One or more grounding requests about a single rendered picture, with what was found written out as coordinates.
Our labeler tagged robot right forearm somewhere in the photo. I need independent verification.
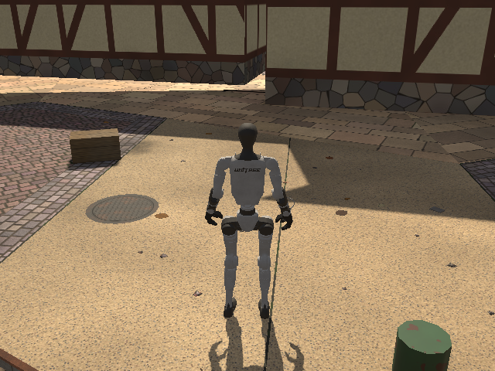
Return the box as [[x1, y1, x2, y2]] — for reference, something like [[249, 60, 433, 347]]
[[276, 187, 291, 216]]

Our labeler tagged left robot upper arm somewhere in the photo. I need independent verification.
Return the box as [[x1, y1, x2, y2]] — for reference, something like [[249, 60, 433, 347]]
[[212, 156, 231, 199]]

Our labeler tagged robot left hand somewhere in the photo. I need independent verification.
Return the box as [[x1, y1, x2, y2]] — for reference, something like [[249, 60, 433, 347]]
[[205, 211, 223, 226]]

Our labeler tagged robot right hand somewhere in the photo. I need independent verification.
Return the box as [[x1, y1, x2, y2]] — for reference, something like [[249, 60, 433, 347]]
[[275, 214, 293, 230]]

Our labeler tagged robot right thigh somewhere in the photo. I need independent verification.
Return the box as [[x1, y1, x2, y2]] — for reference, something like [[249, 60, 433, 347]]
[[258, 216, 274, 270]]

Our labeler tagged robot left forearm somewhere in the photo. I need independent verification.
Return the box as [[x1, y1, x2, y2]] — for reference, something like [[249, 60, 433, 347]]
[[207, 188, 220, 214]]

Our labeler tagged robot torso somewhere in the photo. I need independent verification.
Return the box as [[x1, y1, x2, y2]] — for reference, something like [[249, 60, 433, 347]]
[[229, 152, 266, 232]]

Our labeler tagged right robot upper arm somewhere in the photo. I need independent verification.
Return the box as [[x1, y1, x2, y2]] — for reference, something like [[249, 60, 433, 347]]
[[264, 156, 284, 199]]

